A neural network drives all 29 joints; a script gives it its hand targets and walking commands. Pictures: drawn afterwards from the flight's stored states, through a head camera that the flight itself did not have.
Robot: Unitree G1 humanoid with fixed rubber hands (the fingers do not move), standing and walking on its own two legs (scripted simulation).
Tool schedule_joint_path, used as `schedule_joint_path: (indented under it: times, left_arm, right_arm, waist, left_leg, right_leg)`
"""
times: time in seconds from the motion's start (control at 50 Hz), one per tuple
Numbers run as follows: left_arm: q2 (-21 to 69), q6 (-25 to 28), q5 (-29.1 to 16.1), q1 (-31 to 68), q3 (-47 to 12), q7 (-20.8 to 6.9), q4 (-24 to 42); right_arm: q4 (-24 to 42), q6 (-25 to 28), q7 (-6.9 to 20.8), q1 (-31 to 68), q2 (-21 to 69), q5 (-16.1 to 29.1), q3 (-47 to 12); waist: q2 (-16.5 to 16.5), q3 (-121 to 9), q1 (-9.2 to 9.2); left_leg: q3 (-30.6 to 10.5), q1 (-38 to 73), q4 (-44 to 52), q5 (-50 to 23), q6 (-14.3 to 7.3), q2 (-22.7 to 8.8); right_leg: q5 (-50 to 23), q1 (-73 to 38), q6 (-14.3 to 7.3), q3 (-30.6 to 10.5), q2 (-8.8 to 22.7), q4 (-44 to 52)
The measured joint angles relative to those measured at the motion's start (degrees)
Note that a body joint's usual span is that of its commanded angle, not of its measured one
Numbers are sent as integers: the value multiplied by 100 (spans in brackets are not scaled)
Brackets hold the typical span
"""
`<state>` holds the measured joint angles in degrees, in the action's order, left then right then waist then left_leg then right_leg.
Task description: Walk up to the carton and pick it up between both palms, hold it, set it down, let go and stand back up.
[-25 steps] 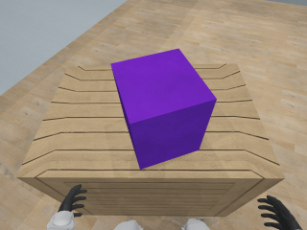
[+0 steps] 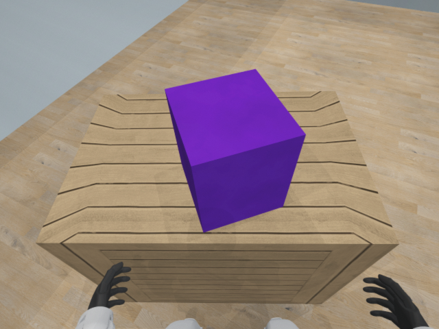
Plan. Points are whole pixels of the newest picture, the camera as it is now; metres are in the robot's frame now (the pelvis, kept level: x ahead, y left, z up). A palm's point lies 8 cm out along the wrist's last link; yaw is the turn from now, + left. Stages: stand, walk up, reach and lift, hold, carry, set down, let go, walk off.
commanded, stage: reach and lift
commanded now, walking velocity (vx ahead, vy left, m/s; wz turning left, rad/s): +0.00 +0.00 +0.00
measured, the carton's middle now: (228, 152) +0.48 -0.01 +0.01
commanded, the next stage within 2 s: none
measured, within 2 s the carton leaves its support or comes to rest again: neither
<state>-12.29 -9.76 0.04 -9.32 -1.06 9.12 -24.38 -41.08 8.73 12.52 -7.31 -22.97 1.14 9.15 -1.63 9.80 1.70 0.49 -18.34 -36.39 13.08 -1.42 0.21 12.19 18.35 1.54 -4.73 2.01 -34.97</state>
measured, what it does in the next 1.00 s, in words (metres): stands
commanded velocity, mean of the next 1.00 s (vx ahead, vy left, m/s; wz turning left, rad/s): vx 0.00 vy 0.00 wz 0.00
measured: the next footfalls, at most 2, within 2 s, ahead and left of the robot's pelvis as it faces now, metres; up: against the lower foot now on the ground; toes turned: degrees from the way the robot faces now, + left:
none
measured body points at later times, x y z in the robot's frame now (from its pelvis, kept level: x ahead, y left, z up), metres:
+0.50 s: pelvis -0.02 +0.00 +0.00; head +0.03 -0.02 +0.44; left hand +0.20 +0.20 -0.05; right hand +0.18 -0.30 -0.06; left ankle +0.08 +0.11 -0.72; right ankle +0.09 -0.16 -0.72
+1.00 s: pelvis -0.01 +0.01 +0.00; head +0.06 -0.02 +0.44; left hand +0.24 +0.19 -0.03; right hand +0.23 -0.30 -0.04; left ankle +0.08 +0.11 -0.72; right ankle +0.09 -0.16 -0.72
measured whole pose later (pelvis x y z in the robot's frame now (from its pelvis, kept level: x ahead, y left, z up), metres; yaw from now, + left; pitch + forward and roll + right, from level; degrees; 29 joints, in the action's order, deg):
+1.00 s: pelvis -0.01 +0.01 +0.00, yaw +1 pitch +1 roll -1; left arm -9.1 2.4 -8.7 -4.6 -9.6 17.9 -15.8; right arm -34.4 13.8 17.0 -0.4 -27.5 15.2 7.8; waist -4.0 8.4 1.7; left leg 0.2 -27.0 -36.0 10.2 -1.4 0.2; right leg 8.9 25.9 1.5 -4.7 2.0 -32.9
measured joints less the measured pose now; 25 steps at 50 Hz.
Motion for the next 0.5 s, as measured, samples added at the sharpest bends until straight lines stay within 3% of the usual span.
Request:
schedule_joint_path:
  times: [0.22, 0.5]
  left_arm:
    - [92, 455, -30, 0, -171, 182, 99]
    - [222, 655, -508, 13, -560, 459, 677]
  right_arm:
    - [91, 252, 120, 1, 11, 229, -3]
    - [658, 347, 229, 14, -12, 570, -41]
  waist:
    - [-74, -78, 0]
    - [-152, -102, 0]
  left_leg:
    - [-9, -335, 7, -144, 0, 0]
    - [-13, -525, 33, -243, 0, 0]
  right_leg:
    - [-138, 320, 0, 0, -5, 18]
    - [-219, 480, 0, 0, -5, 86]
